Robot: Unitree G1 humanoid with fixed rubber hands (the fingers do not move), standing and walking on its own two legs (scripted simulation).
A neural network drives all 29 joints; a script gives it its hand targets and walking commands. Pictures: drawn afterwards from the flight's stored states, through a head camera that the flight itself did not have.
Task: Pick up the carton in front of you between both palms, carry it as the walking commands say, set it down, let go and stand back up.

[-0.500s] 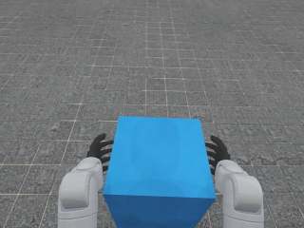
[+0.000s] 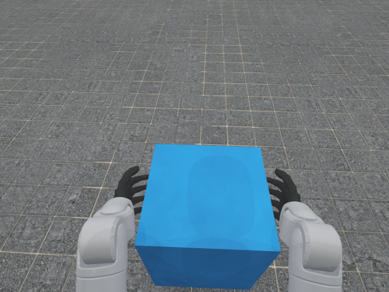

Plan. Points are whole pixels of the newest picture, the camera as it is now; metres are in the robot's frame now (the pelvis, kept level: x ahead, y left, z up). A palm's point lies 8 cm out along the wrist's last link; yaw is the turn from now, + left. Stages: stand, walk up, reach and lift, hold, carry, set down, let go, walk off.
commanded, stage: carry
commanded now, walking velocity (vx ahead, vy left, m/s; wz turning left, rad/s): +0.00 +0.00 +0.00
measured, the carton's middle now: (204, 220) +0.28 +0.00 +0.00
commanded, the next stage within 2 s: none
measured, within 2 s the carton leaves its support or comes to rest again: neither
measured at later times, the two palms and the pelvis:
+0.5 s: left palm (117, 190) +0.31 +0.18 +0.07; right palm (268, 190) +0.32 -0.12 +0.07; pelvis +0.05 +0.02 +0.00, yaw +1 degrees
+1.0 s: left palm (116, 216) +0.27 +0.18 +0.03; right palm (264, 216) +0.28 -0.12 +0.03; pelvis +0.00 +0.02 +0.00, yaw +1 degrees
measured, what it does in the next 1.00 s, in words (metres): stands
